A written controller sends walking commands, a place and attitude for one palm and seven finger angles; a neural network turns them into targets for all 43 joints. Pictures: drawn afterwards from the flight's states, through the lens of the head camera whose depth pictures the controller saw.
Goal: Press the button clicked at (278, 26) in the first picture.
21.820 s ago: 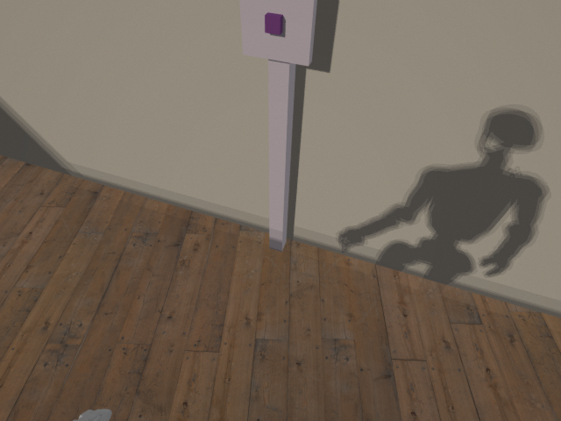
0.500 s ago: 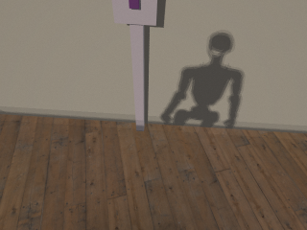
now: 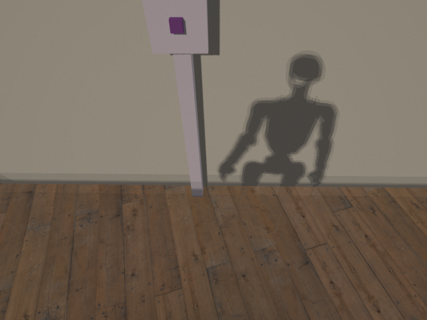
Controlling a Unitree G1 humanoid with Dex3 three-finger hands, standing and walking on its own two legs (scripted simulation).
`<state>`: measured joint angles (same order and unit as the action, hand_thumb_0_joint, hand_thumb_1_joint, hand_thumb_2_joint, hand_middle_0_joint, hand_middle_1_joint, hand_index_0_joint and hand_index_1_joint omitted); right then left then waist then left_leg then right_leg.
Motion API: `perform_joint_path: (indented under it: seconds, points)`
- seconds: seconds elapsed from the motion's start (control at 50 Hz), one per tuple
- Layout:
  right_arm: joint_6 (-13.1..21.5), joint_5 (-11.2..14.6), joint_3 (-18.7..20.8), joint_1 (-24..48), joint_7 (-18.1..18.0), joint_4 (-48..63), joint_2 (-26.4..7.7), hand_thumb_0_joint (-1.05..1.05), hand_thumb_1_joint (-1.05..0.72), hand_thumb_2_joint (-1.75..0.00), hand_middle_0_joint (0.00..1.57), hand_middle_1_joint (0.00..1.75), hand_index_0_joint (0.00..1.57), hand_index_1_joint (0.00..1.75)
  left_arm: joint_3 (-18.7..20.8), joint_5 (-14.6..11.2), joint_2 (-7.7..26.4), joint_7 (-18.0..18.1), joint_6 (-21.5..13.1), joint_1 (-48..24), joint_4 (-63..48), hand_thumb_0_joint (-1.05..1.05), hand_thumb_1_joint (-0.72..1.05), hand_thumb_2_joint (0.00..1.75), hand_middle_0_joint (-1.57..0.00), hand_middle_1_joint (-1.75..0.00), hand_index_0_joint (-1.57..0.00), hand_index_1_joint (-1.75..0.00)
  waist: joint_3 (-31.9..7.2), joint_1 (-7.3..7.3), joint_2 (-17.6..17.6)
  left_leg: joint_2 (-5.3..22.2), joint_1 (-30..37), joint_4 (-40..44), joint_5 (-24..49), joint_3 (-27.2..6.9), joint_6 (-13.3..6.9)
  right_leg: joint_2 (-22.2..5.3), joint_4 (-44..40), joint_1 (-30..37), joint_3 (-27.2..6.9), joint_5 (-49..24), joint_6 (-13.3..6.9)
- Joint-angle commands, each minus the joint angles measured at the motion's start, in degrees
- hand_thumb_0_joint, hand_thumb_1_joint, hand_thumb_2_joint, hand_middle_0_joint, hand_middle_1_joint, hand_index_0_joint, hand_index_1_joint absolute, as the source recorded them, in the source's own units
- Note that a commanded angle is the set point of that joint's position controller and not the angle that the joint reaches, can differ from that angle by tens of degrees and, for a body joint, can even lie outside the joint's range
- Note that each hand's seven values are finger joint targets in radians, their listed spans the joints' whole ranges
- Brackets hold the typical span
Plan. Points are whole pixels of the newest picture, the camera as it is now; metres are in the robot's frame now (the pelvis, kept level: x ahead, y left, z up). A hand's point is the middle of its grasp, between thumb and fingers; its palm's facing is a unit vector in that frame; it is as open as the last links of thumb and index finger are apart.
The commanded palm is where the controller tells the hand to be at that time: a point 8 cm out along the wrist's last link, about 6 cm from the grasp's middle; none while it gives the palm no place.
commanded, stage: let the arm hang, fingers relaxed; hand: left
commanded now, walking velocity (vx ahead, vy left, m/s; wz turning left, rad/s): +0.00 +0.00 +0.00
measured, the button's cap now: (176, 24) +0.85 +0.15 +0.18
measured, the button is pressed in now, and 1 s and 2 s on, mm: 0 0 0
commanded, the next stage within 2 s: stand and wait in 0.16 s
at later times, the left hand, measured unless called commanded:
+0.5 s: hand out of the picture +0.09 +0.22 -0.15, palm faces -0.03 -0.94 -0.33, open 7.4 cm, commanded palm none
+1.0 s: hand out of the picture +0.13 +0.22 -0.15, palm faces -0.05 -0.94 -0.34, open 7.4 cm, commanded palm none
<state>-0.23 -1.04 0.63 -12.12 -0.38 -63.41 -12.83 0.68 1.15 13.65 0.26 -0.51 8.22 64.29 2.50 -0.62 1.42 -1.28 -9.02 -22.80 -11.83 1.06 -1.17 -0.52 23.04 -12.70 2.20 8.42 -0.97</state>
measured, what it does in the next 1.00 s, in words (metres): stands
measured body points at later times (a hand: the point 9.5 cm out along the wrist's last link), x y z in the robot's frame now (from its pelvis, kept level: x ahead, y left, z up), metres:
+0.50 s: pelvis +0.02 -0.02 +0.00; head +0.05 -0.03 +0.45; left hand +0.09 +0.27 -0.13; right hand +0.06 -0.29 -0.15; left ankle +0.01 +0.11 -0.74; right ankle +0.05 -0.11 -0.74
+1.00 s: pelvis +0.04 -0.02 +0.01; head +0.06 -0.03 +0.45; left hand +0.13 +0.27 -0.12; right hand +0.09 -0.31 -0.14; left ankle +0.01 +0.11 -0.74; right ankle +0.05 -0.11 -0.74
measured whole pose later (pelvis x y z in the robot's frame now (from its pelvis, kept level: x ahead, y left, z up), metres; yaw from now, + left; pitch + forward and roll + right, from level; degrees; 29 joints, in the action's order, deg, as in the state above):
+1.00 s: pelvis +0.04 -0.02 +0.01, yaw -1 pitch -1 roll +0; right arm -0.4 -0.9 0.5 -7.3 -0.3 -64.0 -18.8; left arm 0.7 1.0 17.6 0.0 -1.2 4.3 65.0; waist 3.4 -1.1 1.8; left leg 1.1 -3.8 -16.8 -11.9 1.1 0.8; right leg 2.0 17.1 -7.8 2.1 8.4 -2.5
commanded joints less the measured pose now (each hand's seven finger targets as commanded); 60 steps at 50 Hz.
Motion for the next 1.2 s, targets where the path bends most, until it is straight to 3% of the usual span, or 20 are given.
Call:
perform_joint_path:
  seconds: [0.0,0.22,0.32,0.72,0.76,0.88,1.04,1.18]
  points:
    - [0.99,-0.02,1.48,-0.78,-0.76,1.48,-9.28,0.00,-0.90,-0.90,0.20,0.30,0.20,0.30,2.15,-0.30,10.68,0.92,-0.95,-0.32,-2.49,0.00,0.90,0.90,-0.20,-0.30,-0.20,-0.30,-0.49,0.30,-0.73,7.35,-2.03,6.22,3.59,-6.55,-0.96,-5.97,-4.94,2.68,-6.78,1.01,-2.22]
    - [0.88,-0.06,1.50,1.92,-0.66,1.52,-11.68,0.00,-0.90,-0.90,0.20,0.30,0.20,0.30,2.24,-0.37,12.57,0.76,-1.20,-2.76,-2.44,0.00,0.90,0.90,-0.20,-0.30,-0.20,-0.30,-1.62,0.10,-0.70,7.38,0.33,6.87,4.08,-5.78,-0.37,-6.29,-7.01,4.11,-7.56,0.27,-2.12]
    - [0.92,0.08,1.52,2.44,-0.70,1.48,-12.68,0.00,-0.90,-0.90,0.20,0.30,0.20,0.30,2.22,-0.47,13.48,0.81,-1.45,-3.03,-2.23,0.00,0.90,0.90,-0.20,-0.30,-0.20,-0.30,-3.89,-0.01,-1.02,7.65,2.26,6.57,6.28,-5.48,-0.25,-6.66,-6.99,5.86,-7.61,-4.07,-2.15]
    - [0.89,0.12,1.58,4.26,-0.71,1.44,-15.41,0.00,-0.90,-0.90,0.20,0.30,0.20,0.30,2.42,-0.52,15.87,0.87,-1.68,-4.90,-2.22,0.00,0.90,0.90,-0.20,-0.30,-0.20,-0.30,-4.10,-0.16,-0.91,8.24,4.02,7.61,7.52,-4.96,0.16,-6.82,-8.06,7.53,-8.15,-8.11,-2.10]
    - [0.88,0.23,1.70,4.56,-0.71,1.75,-15.61,0.00,-0.90,-0.90,0.20,0.30,0.20,0.30,2.53,-0.49,16.06,0.90,-1.71,-4.95,-2.43,0.00,0.90,0.90,-0.20,-0.30,-0.20,-0.30,-3.86,-0.13,-2.31,8.24,4.10,7.60,7.86,-5.05,0.12,-6.54,-8.04,7.38,-8.07,-8.75,-2.01]
    - [0.88,0.10,1.74,5.06,-0.71,1.77,-16.08,0.00,-0.90,-0.90,0.20,0.30,0.20,0.30,2.51,-0.52,16.32,0.84,-1.73,-5.55,-2.70,0.00,0.90,0.90,-0.20,-0.30,-0.20,-0.30,-3.35,-0.25,-0.80,8.37,4.20,7.86,7.31,-4.84,0.31,-6.74,-8.43,7.21,-8.34,-8.26,-2.05]
    - [1.16,0.21,1.71,5.34,-0.82,1.97,-16.90,0.00,-0.90,-0.90,0.20,0.30,0.20,0.30,2.50,-0.61,16.75,0.84,-1.82,-5.89,-2.83,0.00,0.90,0.90,-0.20,-0.30,-0.20,-0.30,-5.08,-0.21,-1.44,8.78,5.40,7.96,10.70,-4.95,0.36,-6.84,-7.46,8.89,-7.88,-12.77,-2.08]
    - [1.06,0.20,1.74,5.50,-0.76,1.97,-17.02,0.00,-0.90,-0.90,0.20,0.30,0.20,0.30,2.45,-0.54,16.97,0.80,-1.81,-6.00,-2.95,0.00,0.90,0.90,-0.20,-0.30,-0.20,-0.30,-4.27,-0.30,-0.66,8.77,5.43,8.26,9.32,-4.94,0.36,-6.81,-8.20,8.30,-8.30,-10.78,-2.06]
